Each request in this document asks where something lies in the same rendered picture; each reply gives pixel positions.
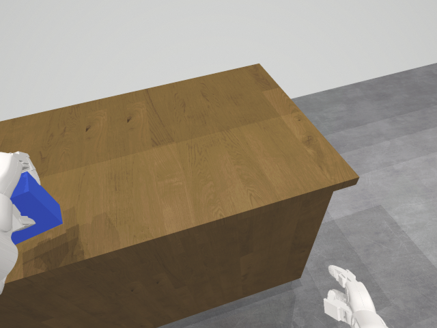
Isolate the sponge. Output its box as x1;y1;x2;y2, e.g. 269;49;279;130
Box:
10;172;63;245

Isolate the robot right hand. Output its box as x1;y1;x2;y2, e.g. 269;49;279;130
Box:
324;265;376;327

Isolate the left robot forearm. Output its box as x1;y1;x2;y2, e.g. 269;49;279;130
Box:
0;193;18;294

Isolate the right robot forearm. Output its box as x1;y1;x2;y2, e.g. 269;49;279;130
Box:
351;310;388;328

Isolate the table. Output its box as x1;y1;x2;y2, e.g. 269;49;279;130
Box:
0;64;360;328

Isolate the robot left hand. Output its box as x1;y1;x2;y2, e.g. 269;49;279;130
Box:
0;151;40;232

